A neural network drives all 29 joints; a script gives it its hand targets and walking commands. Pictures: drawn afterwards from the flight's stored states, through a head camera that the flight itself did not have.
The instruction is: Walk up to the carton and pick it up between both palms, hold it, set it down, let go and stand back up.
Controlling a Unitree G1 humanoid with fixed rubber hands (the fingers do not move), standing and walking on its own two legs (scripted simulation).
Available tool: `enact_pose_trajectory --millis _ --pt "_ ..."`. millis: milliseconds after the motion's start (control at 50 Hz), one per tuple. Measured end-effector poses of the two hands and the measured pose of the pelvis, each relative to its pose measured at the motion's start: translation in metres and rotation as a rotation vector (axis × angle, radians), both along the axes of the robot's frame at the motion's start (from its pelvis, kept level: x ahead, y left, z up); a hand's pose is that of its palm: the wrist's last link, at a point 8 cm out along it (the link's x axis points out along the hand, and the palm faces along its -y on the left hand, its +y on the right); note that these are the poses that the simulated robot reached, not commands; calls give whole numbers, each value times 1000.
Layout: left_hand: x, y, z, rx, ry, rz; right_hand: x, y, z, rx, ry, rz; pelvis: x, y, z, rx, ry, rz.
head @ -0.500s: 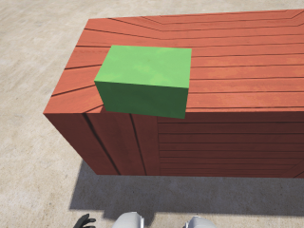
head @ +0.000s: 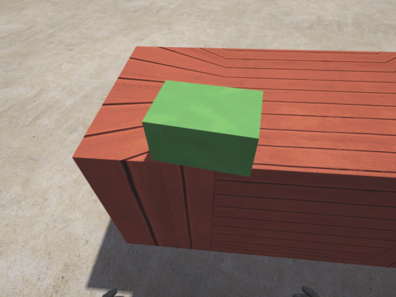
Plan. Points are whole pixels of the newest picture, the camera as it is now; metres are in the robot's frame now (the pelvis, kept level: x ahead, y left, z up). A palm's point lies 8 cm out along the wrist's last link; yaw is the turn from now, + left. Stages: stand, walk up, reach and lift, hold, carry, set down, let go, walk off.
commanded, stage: walk up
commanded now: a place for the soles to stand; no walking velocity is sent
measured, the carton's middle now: (206, 126) +0.56 +0.01 +0.00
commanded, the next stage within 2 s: none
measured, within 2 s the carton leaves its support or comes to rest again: neither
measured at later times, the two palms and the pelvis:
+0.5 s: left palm out of the picture -0.01 +0.32 -0.12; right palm out of the picture +0.07 -0.22 -0.12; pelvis +0.02 +0.06 +0.00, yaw -3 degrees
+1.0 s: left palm (83, 253) +0.25 +0.31 -0.13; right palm out of the picture +0.07 -0.16 -0.14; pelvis +0.10 +0.09 -0.01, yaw -15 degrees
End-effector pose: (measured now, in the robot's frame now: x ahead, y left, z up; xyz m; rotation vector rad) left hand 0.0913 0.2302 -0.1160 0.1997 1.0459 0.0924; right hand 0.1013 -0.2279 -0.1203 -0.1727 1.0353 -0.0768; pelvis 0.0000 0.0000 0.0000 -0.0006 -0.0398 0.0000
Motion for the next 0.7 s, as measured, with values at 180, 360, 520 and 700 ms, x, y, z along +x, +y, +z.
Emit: enact_pose_trajectory --millis 180,360,520,700 --pt "-16 9 -2 13 59 9 -50 -10 -7 -23 144 -40 -2 1 4 -4 2 2" --pt "-60 37 -1 82 162 66 -69 -19 -1 -78 218 -11 5 15 8 -4 12 -20" --pt "-99 100 -8 108 312 123 -24 13 3 -107 131 -17 29 64 0 -19 0 -58" --pt "6 138 -32 83 239 -61 -47 82 -9 -88 169 -206 63 104 -12 2 -25 -139"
